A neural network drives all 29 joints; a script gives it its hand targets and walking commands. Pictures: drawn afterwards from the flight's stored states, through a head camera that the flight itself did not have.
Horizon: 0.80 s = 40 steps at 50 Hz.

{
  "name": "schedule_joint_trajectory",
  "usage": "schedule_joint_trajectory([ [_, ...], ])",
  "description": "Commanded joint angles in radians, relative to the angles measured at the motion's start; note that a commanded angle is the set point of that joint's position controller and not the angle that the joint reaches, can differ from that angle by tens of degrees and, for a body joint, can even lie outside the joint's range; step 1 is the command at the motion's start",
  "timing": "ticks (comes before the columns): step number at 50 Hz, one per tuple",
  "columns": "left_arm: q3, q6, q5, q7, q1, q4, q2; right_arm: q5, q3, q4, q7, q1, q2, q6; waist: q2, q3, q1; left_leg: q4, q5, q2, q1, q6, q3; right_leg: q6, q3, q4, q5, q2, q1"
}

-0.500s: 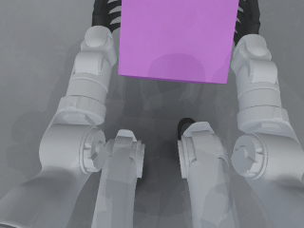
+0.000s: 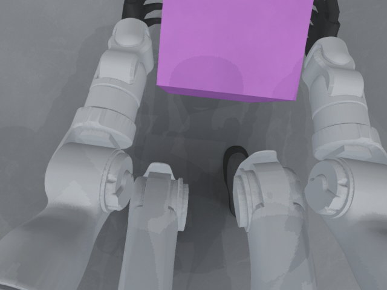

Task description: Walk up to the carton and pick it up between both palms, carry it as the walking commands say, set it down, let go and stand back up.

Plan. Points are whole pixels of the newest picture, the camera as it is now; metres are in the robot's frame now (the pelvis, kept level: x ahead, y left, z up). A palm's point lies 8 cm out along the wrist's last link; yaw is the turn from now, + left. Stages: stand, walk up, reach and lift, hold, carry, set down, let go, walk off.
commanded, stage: set down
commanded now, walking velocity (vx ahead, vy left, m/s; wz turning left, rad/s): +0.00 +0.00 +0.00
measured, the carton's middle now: (222, 43) +0.52 -0.09 -0.23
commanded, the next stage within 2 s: none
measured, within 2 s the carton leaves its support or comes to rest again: rests again in 0.64 s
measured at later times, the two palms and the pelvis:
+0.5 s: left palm (137, 27) +0.54 +0.06 -0.17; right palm (315, 40) +0.50 -0.24 -0.17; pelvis +0.00 -0.01 +0.00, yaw +1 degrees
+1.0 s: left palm (137, 30) +0.54 +0.06 -0.18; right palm (311, 43) +0.50 -0.24 -0.18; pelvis +0.00 +0.00 -0.01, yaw +1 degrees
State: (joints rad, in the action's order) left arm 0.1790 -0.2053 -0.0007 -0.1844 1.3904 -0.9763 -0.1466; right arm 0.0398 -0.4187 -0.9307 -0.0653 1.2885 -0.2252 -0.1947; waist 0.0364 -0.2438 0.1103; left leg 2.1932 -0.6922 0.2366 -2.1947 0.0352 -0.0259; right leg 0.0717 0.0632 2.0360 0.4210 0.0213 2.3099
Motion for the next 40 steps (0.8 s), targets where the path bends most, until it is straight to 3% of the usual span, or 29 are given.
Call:
schedule_joint_trajectory([
  [1,-0.352,0.047,0.082,0.246,0.585,0.133,0.944,-0.086,0.35,0.127,0.273,0.607,0.846,0.023,0.129,1.218,0.09,-0.287,0.388,-0.048,0.39,-0.011,0.012,-0.067,-0.151,-0.011,-0.338,0.054,-0.635],
  [7,-0.344,0.061,0.068,0.235,0.595,0.141,0.894,-0.105,0.356,0.102,0.276,0.624,0.835,0.027,0.128,1.184,0.055,-0.286,0.383,-0.05,0.372,-0.016,0.013,-0.065,-0.138,-0.001,-0.33,0.051,-0.618],
  [16,-0.308,0.065,0.056,0.275,0.566,0.087,0.883,-0.061,0.311,0.041,0.257,0.571,0.84,0.034,0.103,1.074,0.079,-0.269,0.301,-0.049,0.199,-0.019,0.035,-0.071,-0.11,-0.01,-0.322,0.06,-0.691],
  [22,-0.291,0.073,0.04,0.29,0.555,0.082,0.865,-0.055,0.291,0.031,0.256,0.565,0.84,0.044,0.114,1.042,0.063,-0.263,0.304,-0.053,0.149,-0.021,0.039,-0.075,-0.1,-0.002,-0.336,0.063,-0.693],
  [31,-0.294,0.087,0.022,0.273,0.555,0.086,0.824,-0.092,0.305,0.034,0.264,0.592,0.811,0.062,0.118,1.013,0.034,-0.258,0.342,-0.062,0.209,-0.025,0.017,-0.072,-0.102,0.018,-0.328,0.06,-0.613],
  [40,-0.304,0.091,0.033,0.277,0.552,0.067,0.822,-0.082,0.272,-0.012,0.26,0.568,0.767,0.075,0.137,0.96,0.071,-0.256,0.358,-0.068,0.224,-0.023,-0.001,-0.08,-0.108,0.026,-0.314,0.054,-0.566],
])
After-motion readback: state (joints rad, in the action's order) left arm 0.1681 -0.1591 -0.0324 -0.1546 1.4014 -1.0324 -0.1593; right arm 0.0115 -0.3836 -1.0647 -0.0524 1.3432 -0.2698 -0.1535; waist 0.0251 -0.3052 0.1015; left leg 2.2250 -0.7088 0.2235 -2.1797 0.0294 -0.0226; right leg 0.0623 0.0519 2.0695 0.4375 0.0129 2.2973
